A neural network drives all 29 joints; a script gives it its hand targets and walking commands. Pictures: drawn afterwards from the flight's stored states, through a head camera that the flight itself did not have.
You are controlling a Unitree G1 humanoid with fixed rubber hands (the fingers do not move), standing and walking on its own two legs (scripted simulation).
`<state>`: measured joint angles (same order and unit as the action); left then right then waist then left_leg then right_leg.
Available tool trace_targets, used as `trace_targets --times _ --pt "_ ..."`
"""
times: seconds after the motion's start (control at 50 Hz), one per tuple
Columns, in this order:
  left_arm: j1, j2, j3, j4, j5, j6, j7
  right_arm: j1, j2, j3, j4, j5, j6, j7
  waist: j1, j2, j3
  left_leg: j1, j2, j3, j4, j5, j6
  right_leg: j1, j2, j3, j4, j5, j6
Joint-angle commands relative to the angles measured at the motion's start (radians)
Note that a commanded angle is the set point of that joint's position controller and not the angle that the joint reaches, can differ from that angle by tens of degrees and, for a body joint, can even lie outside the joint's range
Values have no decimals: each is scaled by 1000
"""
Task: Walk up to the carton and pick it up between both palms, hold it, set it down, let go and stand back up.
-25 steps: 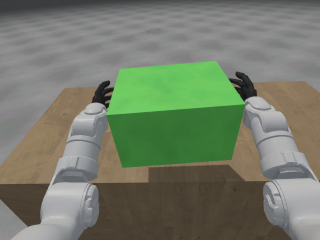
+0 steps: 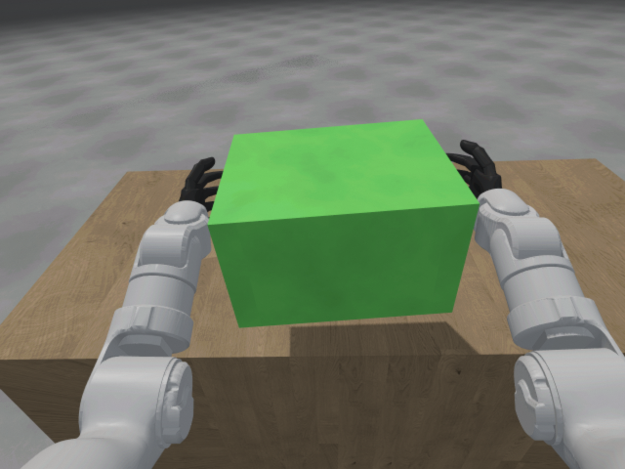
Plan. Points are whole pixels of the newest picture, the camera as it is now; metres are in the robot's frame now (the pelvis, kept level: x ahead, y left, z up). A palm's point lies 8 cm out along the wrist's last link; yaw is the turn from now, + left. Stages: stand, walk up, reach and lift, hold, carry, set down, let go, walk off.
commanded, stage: hold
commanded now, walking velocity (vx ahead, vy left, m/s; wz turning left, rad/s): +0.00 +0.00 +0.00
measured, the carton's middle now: (335, 217) +0.41 +0.00 +0.17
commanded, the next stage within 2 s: set down in 0.40 s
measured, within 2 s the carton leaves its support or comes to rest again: neither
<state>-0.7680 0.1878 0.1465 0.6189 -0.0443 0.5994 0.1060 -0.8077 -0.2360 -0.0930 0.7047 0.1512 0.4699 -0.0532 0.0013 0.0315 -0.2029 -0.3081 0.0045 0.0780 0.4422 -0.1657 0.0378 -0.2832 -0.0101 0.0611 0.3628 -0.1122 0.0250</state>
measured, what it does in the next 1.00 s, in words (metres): stands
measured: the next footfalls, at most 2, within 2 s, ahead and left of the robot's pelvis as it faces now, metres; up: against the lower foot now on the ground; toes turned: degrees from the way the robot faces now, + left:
none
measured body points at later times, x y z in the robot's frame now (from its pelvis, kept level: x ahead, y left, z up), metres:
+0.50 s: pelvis +0.00 +0.00 +0.00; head -0.07 +0.00 +0.45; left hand +0.39 +0.19 +0.21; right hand +0.40 -0.19 +0.22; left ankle +0.04 +0.09 -0.74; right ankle +0.05 -0.15 -0.74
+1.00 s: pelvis +0.01 -0.01 +0.00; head -0.04 -0.01 +0.45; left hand +0.41 +0.18 +0.18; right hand +0.42 -0.19 +0.20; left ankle +0.04 +0.09 -0.74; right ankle +0.05 -0.15 -0.74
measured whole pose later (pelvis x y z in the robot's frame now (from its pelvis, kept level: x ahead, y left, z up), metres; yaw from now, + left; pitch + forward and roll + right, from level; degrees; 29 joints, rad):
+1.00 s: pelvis +0.01 -0.01 +0.00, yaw +0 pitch +1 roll -1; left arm -0.74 0.14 0.21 0.63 0.03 0.49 0.09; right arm -0.84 -0.23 -0.13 0.81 0.15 0.29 -0.01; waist 0.00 0.03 -0.14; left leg -0.26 0.00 0.08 0.41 -0.17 0.04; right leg -0.25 -0.01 0.06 0.36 -0.13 0.03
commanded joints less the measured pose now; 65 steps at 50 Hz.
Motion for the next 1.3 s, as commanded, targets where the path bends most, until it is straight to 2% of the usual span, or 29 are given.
trace_targets --times 0.0,0.02,0.08,0.16,0.2,0.36,0.38,0.4,0.42,0.46,0.52,0.58,0.64,0.7,0.72,0.76,0.84,0.9,0.96,1.06,1.08,1.16,1.22,1.28 --pt "-801 -783 -266 -354 -81 -105 -232 -792 687 234 -343 169 -71 125 -88 -17 -338 113 -14 -138 -192 -17 -44 277 67 -13 -91 33 -62" --pt "-795 -789 -275 -362 -84 -106 -231 -791 685 235 -345 167 -73 125 -86 -5 -346 122 -12 -139 -192 -3 -48 268 67 -12 -89 40 -64" --pt "-790 -785 -275 -369 -88 -106 -230 -791 698 244 -355 167 -74 122 -82 -26 -355 124 -18 -136 -189 2 -42 279 67 -11 -90 53 -60" --pt "-796 -787 -279 -371 -87 -105 -227 -780 689 236 -344 167 -72 124 -85 -10 -352 127 -14 -138 -189 2 -47 269 69 -13 -89 44 -62" --pt "-780 -788 -270 -345 -83 -102 -228 -802 689 244 -367 171 -74 123 -81 -24 -347 124 -17 -136 -188 3 -45 277 69 -14 -92 47 -61" --pt "-799 -785 -275 -369 -89 -105 -229 -785 692 239 -348 169 -71 122 -86 -17 -343 125 -17 -139 -187 1 -46 270 67 -11 -94 46 -62" --pt "-785 -785 -269 -356 -78 -102 -230 -784 691 238 -341 168 -70 123 -81 -12 -336 128 -17 -137 -190 -4 -46 266 67 -12 -95 34 -62" --pt "-750 -744 -282 -442 -90 -69 -213 -860 699 329 -424 221 -70 139 6 -1 -431 201 -13 -117 -174 126 -40 344 92 -49 -76 76 -44" --pt "-743 -721 -272 -431 -77 -53 -212 -853 667 307 -415 220 -50 139 -12 -15 -391 211 -15 -122 -167 115 -40 328 87 -40 -92 58 -45" --pt "-743 -716 -266 -415 -68 -42 -220 -850 666 287 -409 199 -43 140 -27 -45 -351 178 -13 -126 -179 46 -31 308 85 -44 -96 11 -39" --pt "-770 -706 -227 -377 -48 -49 -235 -873 651 228 -348 152 -58 152 -34 -35 -317 150 -7 -118 -195 -15 -34 287 74 -50 -101 -39 -39" --pt "-767 -687 -170 -301 -8 -71 -253 -842 626 164 -222 90 -91 173 -39 -19 -244 113 5 -112 -215 -71 -41 279 69 -62 -106 -96 -49" --pt "-791 -691 -146 -259 18 -115 -258 -819 641 128 -139 37 -146 198 -24 10 -213 77 19 -108 -248 -146 -41 286 73 -80 -95 -152 -50" --pt "-770 -689 -127 -247 44 -149 -246 -820 646 133 -106 6 -187 217 6 -19 -230 79 17 -101 -248 -121 -44 306 70 -89 -91 -136 -47" --pt "-782 -689 -133 -251 48 -160 -242 -809 644 123 -71 5 -197 220 2 -14 -227 83 16 -98 -250 -130 -44 293 70 -89 -94 -152 -49" --pt "-783 -699 -145 -271 44 -177 -230 -830 658 141 -103 13 -227 224 19 -21 -265 101 15 -97 -243 -98 -48 300 72 -92 -91 -127 -49" --pt "-740 -700 -146 -260 56 -195 -214 -800 648 152 -75 12 -250 232 27 -38 -272 137 11 -95 -229 -57 -53 279 71 -94 -103 -122 -51" --pt "-702 -707 -163 -277 55 -202 -205 -797 642 169 -99 18 -270 231 28 -44 -294 165 8 -89 -215 10 -61 282 71 -96 -103 -77 -51" --pt "-665 -695 -158 -284 70 -205 -201 -742 632 166 -78 16 -270 230 28 -44 -289 188 4 -86 -207 36 -65 274 70 -97 -109 -71 -49" --pt "-630 -692 -192 -367 60 -208 -189 -709 636 222 -135 48 -279 220 39 -51 -358 252 -3 -86 -165 173 -74 288 78 -96 -99 30 -42" --pt "-630 -698 -212 -396 56 -210 -184 -689 640 237 -138 56 -279 217 29 -46 -376 272 -2 -86 -153 216 -80 291 81 -100 -94 60 -41" --pt "-605 -688 -231 -445 51 -211 -179 -644 647 258 -161 69 -275 207 25 -43 -394 309 -10 -90 -129 289 -85 304 85 -95 -91 125 -32" --pt "-595 -683 -227 -437 59 -206 -182 -622 646 250 -131 60 -263 206 19 -48 -346 281 -15 -89 -135 269 -81 315 80 -94 -91 125 -24" --pt "-603 -700 -255 -477 48 -214 -174 -644 654 265 -175 75 -279 209 25 -29 -399 314 -13 -93 -119 318 -89 314 86 -94 -82 159 -28"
